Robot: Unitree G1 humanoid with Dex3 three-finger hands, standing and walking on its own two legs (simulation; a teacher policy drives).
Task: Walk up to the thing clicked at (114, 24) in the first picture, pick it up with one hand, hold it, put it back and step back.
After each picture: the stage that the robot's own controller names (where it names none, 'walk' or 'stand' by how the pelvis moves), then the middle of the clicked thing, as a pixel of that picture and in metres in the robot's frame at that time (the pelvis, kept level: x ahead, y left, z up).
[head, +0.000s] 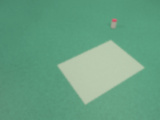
stand; (113, 23) +1.85 -0.39 -0.72
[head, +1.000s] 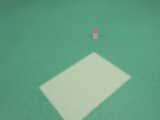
walk; (95, 34) +1.74 +0.02 -0.69
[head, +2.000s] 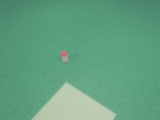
walk; (64, 56) +1.17 +0.31 -0.72
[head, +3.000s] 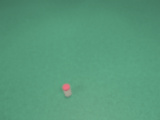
walk; (67, 90) +0.76 +0.26 -0.72
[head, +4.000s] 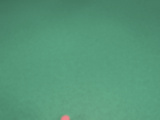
walk; out of the picture +0.46 +0.23 -0.71
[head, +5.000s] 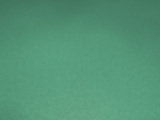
stand; out of the picture +0.37 +0.18 -0.72
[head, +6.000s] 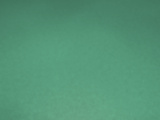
stand; out of the picture +0.36 +0.19 -0.73
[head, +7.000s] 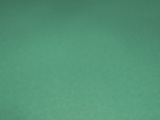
stand; out of the picture +0.36 +0.21 -0.73
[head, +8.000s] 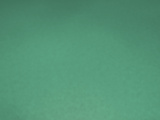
stand; out of the picture +0.35 +0.21 -0.73
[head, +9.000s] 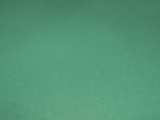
go down; out of the picture +0.35 +0.20 -0.73
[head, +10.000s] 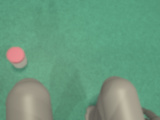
go down; (17, 58) +0.43 +0.25 -0.30
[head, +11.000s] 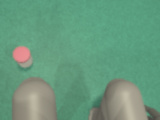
approach; (23, 57) +0.42 +0.26 -0.30
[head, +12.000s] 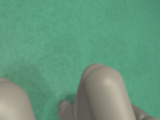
close in; out of the picture +0.40 +0.30 -0.22
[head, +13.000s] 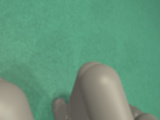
close; out of the picture +0.40 +0.31 -0.22
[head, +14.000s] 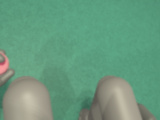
lift; out of the picture +0.35 +0.28 -0.12
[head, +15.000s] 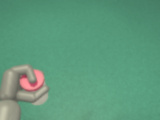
lift; (35, 88) +0.32 +0.18 +0.03
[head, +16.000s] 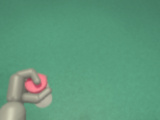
hold; (39, 91) +0.32 +0.17 +0.00
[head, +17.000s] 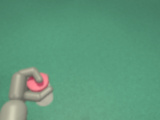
hold; (41, 90) +0.33 +0.17 +0.00
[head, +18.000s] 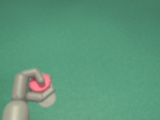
crouch; (43, 90) +0.33 +0.17 +0.01
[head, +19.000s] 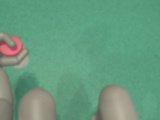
crouch; (15, 53) +0.44 +0.23 -0.10
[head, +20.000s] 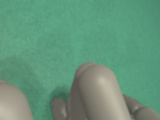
lower; out of the picture +0.39 +0.32 -0.23
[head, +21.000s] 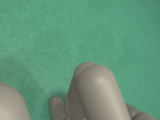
lower; out of the picture +0.40 +0.32 -0.23
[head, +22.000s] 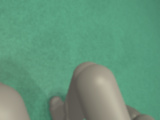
lower; out of the picture +0.40 +0.32 -0.22
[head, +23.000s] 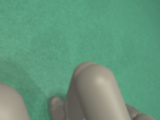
lower; out of the picture +0.40 +0.33 -0.22
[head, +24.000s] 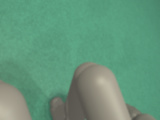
loosen; out of the picture +0.40 +0.33 -0.22
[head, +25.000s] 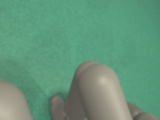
withdraw; out of the picture +0.39 +0.32 -0.22
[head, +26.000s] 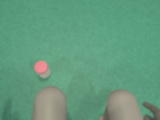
walk; (43, 69) +0.44 +0.24 -0.39
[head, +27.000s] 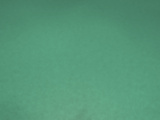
stand; out of the picture +0.37 +0.18 -0.66
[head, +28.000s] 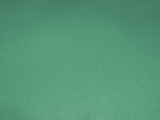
stand; out of the picture +0.38 +0.20 -0.67
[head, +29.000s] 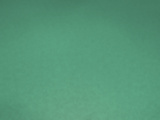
stand; out of the picture +0.38 +0.20 -0.68
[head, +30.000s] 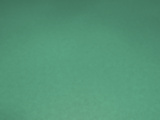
stand; out of the picture +0.40 +0.19 -0.72
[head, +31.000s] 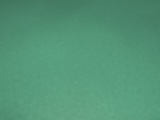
stand; out of the picture +0.36 +0.21 -0.73
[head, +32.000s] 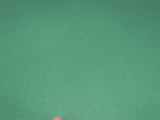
walk; out of the picture +0.38 +0.22 -0.72
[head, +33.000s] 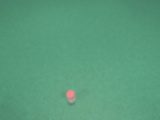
walk; (71, 96) +0.56 +0.16 -0.71
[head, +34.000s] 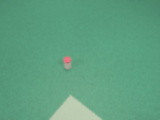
walk; (67, 63) +0.86 +0.15 -0.69
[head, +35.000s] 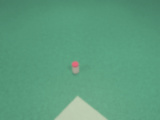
stand; (75, 67) +1.00 +0.16 -0.70
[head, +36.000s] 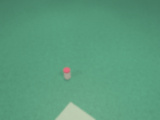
stand; (67, 73) +0.98 +0.20 -0.73
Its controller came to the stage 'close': yes
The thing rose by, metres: 0.70
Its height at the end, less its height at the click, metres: +0.00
